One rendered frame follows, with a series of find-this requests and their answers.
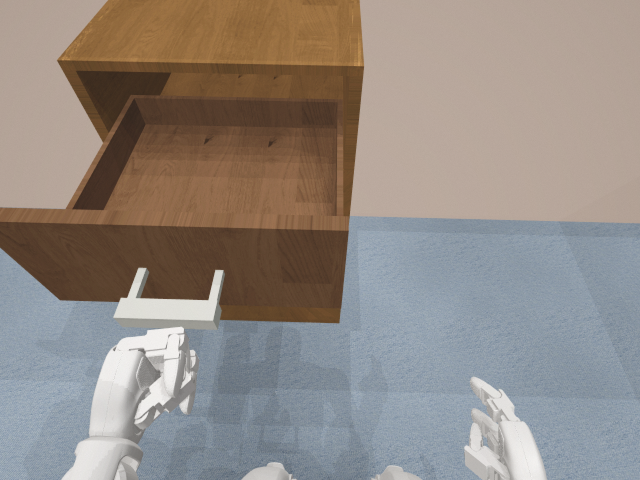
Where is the handle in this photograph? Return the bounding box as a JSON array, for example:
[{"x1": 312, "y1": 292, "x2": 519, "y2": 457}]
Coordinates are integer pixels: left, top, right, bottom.
[{"x1": 113, "y1": 268, "x2": 225, "y2": 330}]

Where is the robot right shin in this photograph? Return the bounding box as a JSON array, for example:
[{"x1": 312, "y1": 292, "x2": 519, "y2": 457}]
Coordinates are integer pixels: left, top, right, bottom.
[{"x1": 383, "y1": 465, "x2": 404, "y2": 473}]

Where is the cabinet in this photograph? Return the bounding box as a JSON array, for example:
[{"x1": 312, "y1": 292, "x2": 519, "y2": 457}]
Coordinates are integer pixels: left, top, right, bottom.
[{"x1": 57, "y1": 0, "x2": 364, "y2": 323}]

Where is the robot left hand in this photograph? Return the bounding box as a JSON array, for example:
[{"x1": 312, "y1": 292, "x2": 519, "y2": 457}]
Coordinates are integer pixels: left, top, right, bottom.
[{"x1": 89, "y1": 327, "x2": 200, "y2": 444}]

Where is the robot right hand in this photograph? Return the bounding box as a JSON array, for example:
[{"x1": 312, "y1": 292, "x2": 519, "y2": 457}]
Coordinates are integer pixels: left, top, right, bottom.
[{"x1": 464, "y1": 377, "x2": 547, "y2": 480}]

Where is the drawer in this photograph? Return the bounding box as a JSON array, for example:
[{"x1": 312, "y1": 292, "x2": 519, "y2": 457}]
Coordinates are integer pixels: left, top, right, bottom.
[{"x1": 0, "y1": 95, "x2": 349, "y2": 308}]

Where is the left robot forearm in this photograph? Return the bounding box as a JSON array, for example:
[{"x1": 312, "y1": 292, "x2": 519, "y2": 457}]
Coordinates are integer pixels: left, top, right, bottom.
[{"x1": 61, "y1": 436, "x2": 143, "y2": 480}]

